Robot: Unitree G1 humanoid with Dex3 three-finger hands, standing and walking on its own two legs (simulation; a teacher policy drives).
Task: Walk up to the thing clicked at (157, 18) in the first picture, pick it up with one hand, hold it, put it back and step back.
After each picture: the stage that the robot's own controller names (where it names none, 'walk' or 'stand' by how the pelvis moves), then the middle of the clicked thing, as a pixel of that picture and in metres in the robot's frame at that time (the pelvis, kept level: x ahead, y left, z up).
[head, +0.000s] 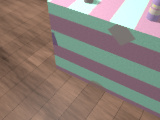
stand; out of the picture +0.88 -0.40 +0.08
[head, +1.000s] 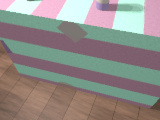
walk; out of the picture +0.85 -0.06 +0.11
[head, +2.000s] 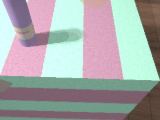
stand; (20, 16) +0.53 +0.26 +0.11
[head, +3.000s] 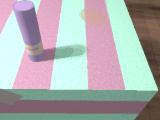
walk; (31, 34) +0.53 +0.23 +0.08
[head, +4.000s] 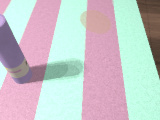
walk; (10, 54) +0.38 +0.25 +0.11
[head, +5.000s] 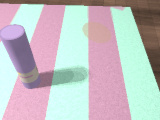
stand; (23, 61) +0.40 +0.22 +0.08
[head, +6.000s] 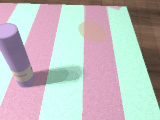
stand; (17, 59) +0.40 +0.24 +0.08
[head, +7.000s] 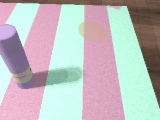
stand; (16, 61) +0.39 +0.24 +0.08
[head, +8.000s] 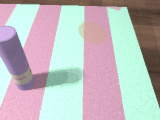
stand; (16, 62) +0.39 +0.24 +0.08
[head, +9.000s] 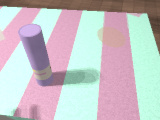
rise first; (38, 58) +0.41 +0.21 +0.08
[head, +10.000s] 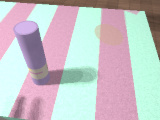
go down; (34, 57) +0.41 +0.20 +0.09
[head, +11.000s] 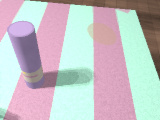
go down; (29, 59) +0.40 +0.19 +0.09
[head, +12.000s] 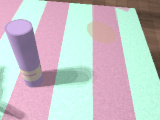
close in; (27, 58) +0.40 +0.19 +0.09
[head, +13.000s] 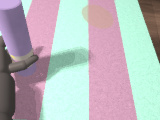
close; (18, 42) +0.42 +0.20 +0.12
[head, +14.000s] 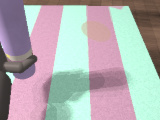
lift; (15, 39) +0.36 +0.18 +0.23
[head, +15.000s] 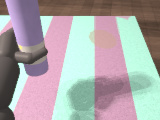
lift; (28, 31) +0.36 +0.16 +0.26
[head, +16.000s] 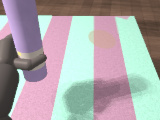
hold; (27, 37) +0.35 +0.16 +0.25
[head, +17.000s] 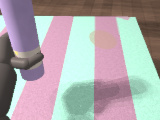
hold; (24, 36) +0.35 +0.17 +0.25
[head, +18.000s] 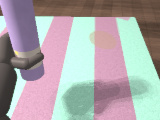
crouch; (24, 36) +0.35 +0.17 +0.25
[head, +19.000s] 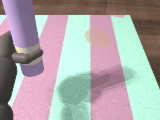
crouch; (25, 34) +0.38 +0.17 +0.24
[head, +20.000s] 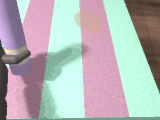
lower; (12, 37) +0.45 +0.21 +0.13
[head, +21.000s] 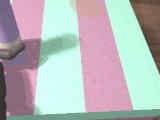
lower; (4, 28) +0.46 +0.21 +0.14
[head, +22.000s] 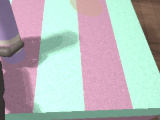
lower; (3, 25) +0.46 +0.21 +0.14
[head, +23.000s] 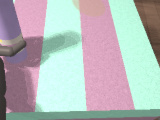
lower; (6, 25) +0.46 +0.21 +0.14
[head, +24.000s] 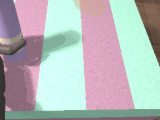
rest; (6, 23) +0.47 +0.21 +0.14
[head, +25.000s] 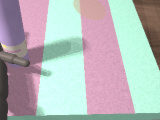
withdraw; (11, 31) +0.45 +0.20 +0.13
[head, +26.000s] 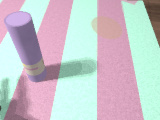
sink last; (29, 51) +0.41 +0.20 +0.11
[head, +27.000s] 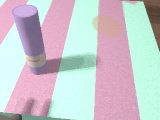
stand; (33, 44) +0.44 +0.21 +0.11
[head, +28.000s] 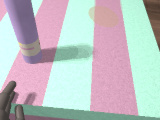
stand; (26, 31) +0.46 +0.22 +0.14
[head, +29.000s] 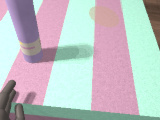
stand; (27, 30) +0.46 +0.22 +0.15
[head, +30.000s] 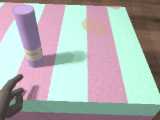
stand; (30, 39) +0.51 +0.22 +0.11
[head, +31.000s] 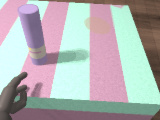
stand; (34, 38) +0.52 +0.21 +0.09
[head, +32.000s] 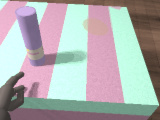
stand; (32, 39) +0.53 +0.22 +0.08
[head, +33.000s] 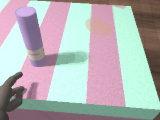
walk; (32, 40) +0.52 +0.22 +0.08
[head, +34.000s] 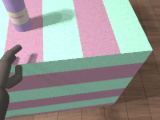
stand; (13, 0) +0.62 +0.20 +0.11
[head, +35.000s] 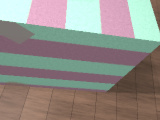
walk; out of the picture +0.72 +0.20 +0.10
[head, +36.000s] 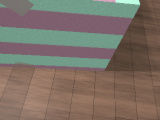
walk; out of the picture +0.96 +0.23 +0.10
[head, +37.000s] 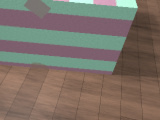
stand; out of the picture +1.13 +0.20 +0.09
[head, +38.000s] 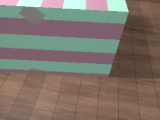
stand; out of the picture +1.14 +0.23 +0.08
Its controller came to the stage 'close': yes
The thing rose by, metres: 0.20
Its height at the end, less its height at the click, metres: +0.00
